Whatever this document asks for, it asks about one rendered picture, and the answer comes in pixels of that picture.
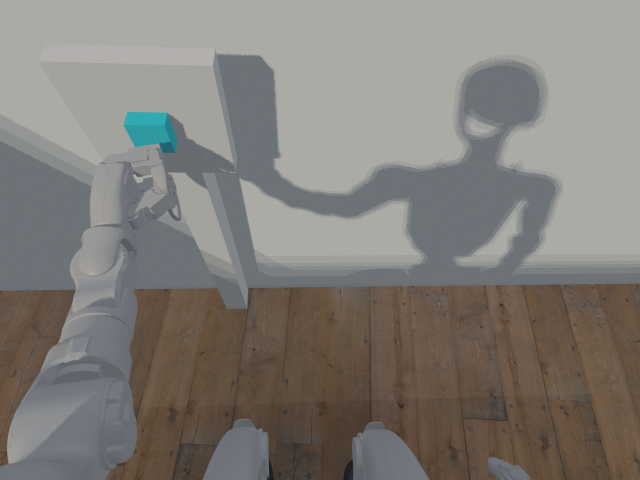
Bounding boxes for robot right hand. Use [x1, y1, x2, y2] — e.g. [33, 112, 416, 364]
[488, 457, 530, 480]

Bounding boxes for button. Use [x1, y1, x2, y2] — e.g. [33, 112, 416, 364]
[124, 112, 178, 153]

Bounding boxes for left robot thigh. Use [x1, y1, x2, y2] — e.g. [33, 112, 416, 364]
[203, 427, 269, 480]

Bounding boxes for left robot upper arm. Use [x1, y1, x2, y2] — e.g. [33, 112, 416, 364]
[0, 377, 137, 480]

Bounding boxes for panel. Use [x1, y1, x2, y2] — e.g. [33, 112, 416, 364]
[38, 44, 248, 309]

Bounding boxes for robot left hand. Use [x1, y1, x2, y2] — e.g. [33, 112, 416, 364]
[90, 144, 181, 239]

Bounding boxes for robot thigh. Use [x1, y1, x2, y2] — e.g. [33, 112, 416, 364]
[203, 427, 269, 480]
[352, 429, 429, 480]

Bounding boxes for robot left forearm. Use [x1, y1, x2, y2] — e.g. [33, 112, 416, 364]
[7, 226, 139, 464]

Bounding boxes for right robot thigh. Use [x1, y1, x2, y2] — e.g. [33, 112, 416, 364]
[352, 429, 429, 480]

